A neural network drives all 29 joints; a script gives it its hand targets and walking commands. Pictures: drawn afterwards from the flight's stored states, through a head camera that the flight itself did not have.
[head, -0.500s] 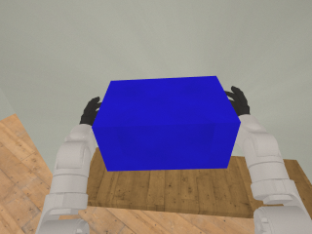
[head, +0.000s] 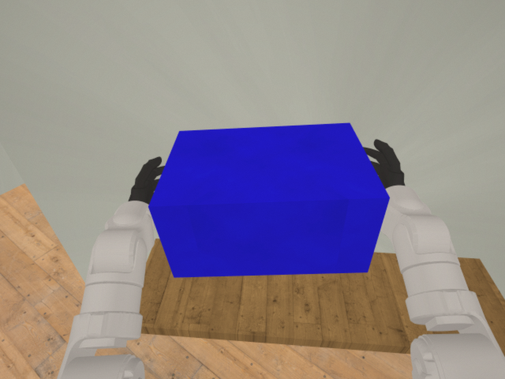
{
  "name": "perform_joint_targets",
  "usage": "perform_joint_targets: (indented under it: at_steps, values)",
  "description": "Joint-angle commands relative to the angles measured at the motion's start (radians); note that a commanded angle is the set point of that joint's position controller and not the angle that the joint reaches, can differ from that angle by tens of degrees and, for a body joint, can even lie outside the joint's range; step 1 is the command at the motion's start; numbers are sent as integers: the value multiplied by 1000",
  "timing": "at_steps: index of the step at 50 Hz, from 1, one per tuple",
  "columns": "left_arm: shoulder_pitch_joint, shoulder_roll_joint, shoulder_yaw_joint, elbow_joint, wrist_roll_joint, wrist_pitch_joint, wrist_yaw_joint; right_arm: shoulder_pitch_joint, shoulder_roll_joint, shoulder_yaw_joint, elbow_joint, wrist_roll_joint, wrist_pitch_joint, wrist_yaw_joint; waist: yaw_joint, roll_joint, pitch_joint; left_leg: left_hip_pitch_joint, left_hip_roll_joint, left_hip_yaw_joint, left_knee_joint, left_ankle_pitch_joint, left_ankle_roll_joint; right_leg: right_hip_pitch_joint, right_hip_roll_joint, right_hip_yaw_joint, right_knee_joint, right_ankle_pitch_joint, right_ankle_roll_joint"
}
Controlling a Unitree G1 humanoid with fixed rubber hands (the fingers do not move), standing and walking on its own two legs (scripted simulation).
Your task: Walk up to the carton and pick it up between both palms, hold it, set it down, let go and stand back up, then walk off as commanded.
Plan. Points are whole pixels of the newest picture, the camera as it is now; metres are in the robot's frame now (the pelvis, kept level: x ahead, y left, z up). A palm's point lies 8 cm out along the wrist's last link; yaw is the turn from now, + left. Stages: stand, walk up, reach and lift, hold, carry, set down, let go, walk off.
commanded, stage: hold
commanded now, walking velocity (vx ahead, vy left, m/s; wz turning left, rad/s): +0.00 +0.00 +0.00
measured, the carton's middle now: (266, 196) +0.37 -0.01 +0.15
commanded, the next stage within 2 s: none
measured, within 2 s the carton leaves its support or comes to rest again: neither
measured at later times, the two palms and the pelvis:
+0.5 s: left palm (143, 205) +0.35 +0.18 +0.15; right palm (388, 189) +0.36 -0.20 +0.17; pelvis +0.00 +0.00 +0.00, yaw +0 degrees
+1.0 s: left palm (143, 205) +0.35 +0.18 +0.15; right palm (388, 189) +0.36 -0.20 +0.17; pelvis +0.00 +0.00 +0.00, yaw +0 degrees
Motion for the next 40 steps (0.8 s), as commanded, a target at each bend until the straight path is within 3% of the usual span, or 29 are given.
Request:
perform_joint_targets:
  at_steps: [1, 3, 4, 6, 8, 10, 11, 12, 15, 16, 17, 19, 20, 21, 22, 24, 27, 28, 29, 30, 33, 38, 40]
  values:
    - [-827, -572, -354, -362, -98, -94, -167, -787, 716, 447, -423, 164, -69, 178, 13, -88, -374, 177, -66, -53, -45, 182, 17, 324, 38, 32, 7, 252, 30]
    - [-824, -600, -377, -355, -89, -89, -162, -797, 692, 428, -415, 157, -71, 180, -16, -52, -384, 196, -54, -58, -46, 196, 0, 312, 40, 26, 5, 245, 23]
    - [-836, -590, -362, -349, -92, -92, -164, -799, 703, 425, -401, 155, -72, 182, 7, -58, -383, 187, -55, -56, -48, 192, 7, 309, 40, 27, -4, 232, 20]
    - [-843, -582, -365, -371, -97, -93, -163, -813, 723, 438, -412, 160, -73, 186, 13, -64, -417, 170, -61, -56, -46, 176, 15, 328, 34, 34, 3, 239, 26]
    - [-825, -585, -375, -367, -92, -92, -158, -769, 704, 429, -386, 153, -64, 180, -20, -50, -376, 187, -58, -60, -48, 187, 3, 315, 36, 32, 8, 265, 22]
    - [-820, -581, -356, -323, -94, -90, -166, -819, 715, 441, -409, 161, -68, 181, 13, -79, -383, 176, -61, -53, -53, 156, 18, 311, 36, 34, -4, 220, 25]
    - [-806, -576, -347, -300, -90, -86, -168, -801, 714, 430, -397, 145, -63, 177, 6, -89, -343, 166, -62, -53, -55, 157, 20, 311, 35, 32, -5, 240, 24]
    - [-810, -593, -365, -346, -96, -89, -166, -792, 711, 433, -411, 156, -69, 178, -1, -71, -388, 182, -54, -57, -48, 197, 8, 329, 39, 27, 2, 261, 27]
    - [-831, -583, -361, -369, -89, -91, -162, -803, 716, 446, -415, 165, -68, 180, 4, -54, -396, 188, -63, -51, -45, 191, 13, 322, 36, 29, 1, 245, 27]
    - [-811, -566, -339, -317, -74, -85, -165, -796, 713, 439, -384, 161, -60, 175, 10, -66, -355, 169, -64, -52, -50, 171, 19, 318, 35, 34, -4, 236, 23]
    - [-837, -572, -353, -345, -81, -89, -170, -784, 707, 427, -382, 148, -64, 178, -4, -66, -363, 165, -58, -55, -55, 158, 14, 325, 36, 30, -2, 230, 23]
    - [-855, -563, -356, -364, -104, -99, -168, -816, 734, 444, -428, 150, -70, 176, 3, -92, -424, 170, -64, -50, -49, 164, 22, 336, 35, 33, 0, 245, 25]
    - [-846, -572, -352, -332, -91, -97, -166, -789, 722, 433, -377, 148, -65, 175, -5, -75, -366, 155, -61, -57, -57, 138, 16, 324, 33, 35, 2, 223, 24]
    - [-862, -600, -396, -411, -115, -102, -158, -791, 706, 433, -422, 156, -74, 181, -16, -36, -436, 192, -57, -61, -45, 196, -6, 324, 39, 30, 12, 258, 20]
    - [-835, -590, -383, -348, -101, -93, -158, -819, 702, 425, -418, 165, -72, 181, 0, -40, -410, 174, -57, -63, -46, 169, 2, 313, 42, 31, 2, 217, 16]
    - [-856, -577, -369, -362, -105, -98, -158, -806, 713, 426, -398, 153, -66, 182, -7, -61, -394, 175, -57, -61, -49, 171, 10, 313, 36, 32, 2, 235, 20]
    - [-838, -587, -347, -312, -79, -89, -162, -810, 693, 407, -362, 136, -68, 190, 3, -75, -324, 167, -51, -56, -67, 125, 15, 275, 41, 27, -9, 153, 17]
    - [-868, -594, -358, -354, -90, -96, -160, -795, 704, 415, -360, 137, -70, 193, 0, -62, -372, 179, -47, -55, -61, 151, 7, 293, 42, 25, -3, 188, 13]
    - [-849, -583, -359, -322, -93, -92, -165, -809, 692, 403, -372, 131, -77, 187, -15, -70, -379, 183, -50, -52, -55, 145, 7, 300, 36, 23, -7, 191, 21]
    - [-841, -592, -374, -371, -98, -91, -161, -778, 693, 413, -382, 142, -73, 190, -13, -49, -391, 199, -48, -59, -49, 201, -3, 298, 40, 26, 1, 238, 16]
    - [-848, -560, -331, -355, -80, -96, -166, -787, 711, 430, -371, 151, -68, 187, 9, -69, -368, 173, -61, -52, -55, 170, 19, 328, 34, 28, 0, 238, 25]
    - [-821, -587, -371, -365, -95, -94, -163, -777, 710, 439, -404, 158, -71, 181, 0, -49, -398, 180, -58, -56, -42, 204, 7, 330, 38, 34, 5, 268, 21]
    - [-841, -566, -358, -392, -100, -101, -167, -773, 733, 450, -422, 159, -70, 175, 0, -73, -419, 189, -65, -54, -37, 218, 14, 355, 38, 32, 13, 300, 28]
